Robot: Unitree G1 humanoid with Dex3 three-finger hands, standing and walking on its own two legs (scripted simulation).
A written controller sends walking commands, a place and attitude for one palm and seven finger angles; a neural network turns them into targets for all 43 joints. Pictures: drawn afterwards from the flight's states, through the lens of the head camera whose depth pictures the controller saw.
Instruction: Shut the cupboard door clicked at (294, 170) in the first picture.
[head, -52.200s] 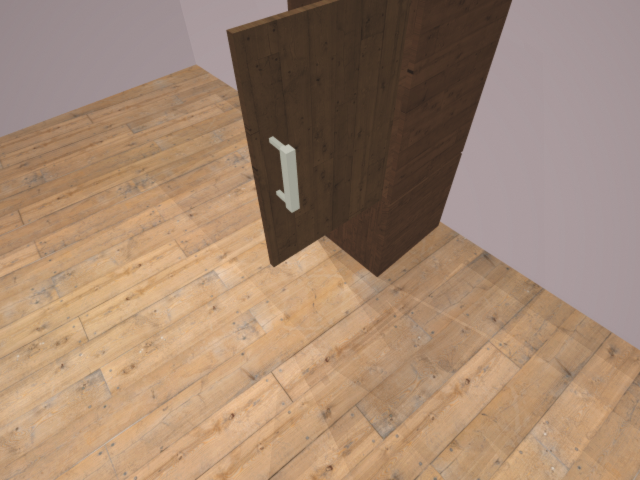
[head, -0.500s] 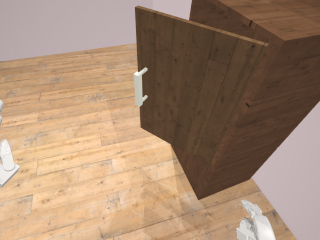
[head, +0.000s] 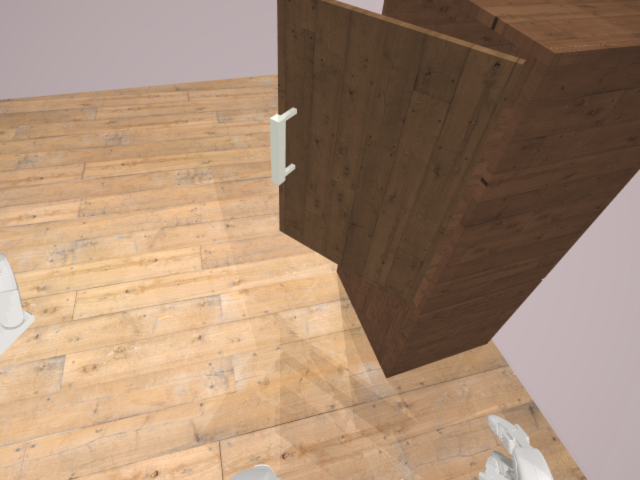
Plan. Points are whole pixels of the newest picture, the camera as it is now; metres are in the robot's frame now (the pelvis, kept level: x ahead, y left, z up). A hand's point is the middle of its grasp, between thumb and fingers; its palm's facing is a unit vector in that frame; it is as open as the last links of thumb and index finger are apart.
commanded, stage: step back with the hand held close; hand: left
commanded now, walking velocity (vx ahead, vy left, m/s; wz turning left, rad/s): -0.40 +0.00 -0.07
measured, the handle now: (284, 146) +0.74 +0.09 -0.01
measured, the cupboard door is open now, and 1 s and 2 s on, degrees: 36 36 36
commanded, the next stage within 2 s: stop stepping back and stand still in 0.36 s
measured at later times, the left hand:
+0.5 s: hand out of the picture +0.11 +0.22 +0.20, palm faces +0.34 -0.85 -0.41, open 7.4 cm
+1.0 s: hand out of the picture +0.06 +0.24 +0.20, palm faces +0.16 -0.87 -0.47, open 7.4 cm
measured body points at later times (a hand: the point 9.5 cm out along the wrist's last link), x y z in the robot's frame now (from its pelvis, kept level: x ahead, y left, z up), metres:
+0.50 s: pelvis -0.12 -0.01 +0.00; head -0.08 +0.02 +0.44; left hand +0.08 +0.27 +0.22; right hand +0.09 -0.23 -0.07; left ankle +0.11 +0.07 -0.72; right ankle -0.26 -0.13 -0.71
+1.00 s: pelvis -0.17 +0.03 +0.02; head -0.14 +0.08 +0.46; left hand +0.05 +0.29 +0.23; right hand -0.06 -0.19 -0.06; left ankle -0.06 +0.13 -0.72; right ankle -0.23 -0.06 -0.68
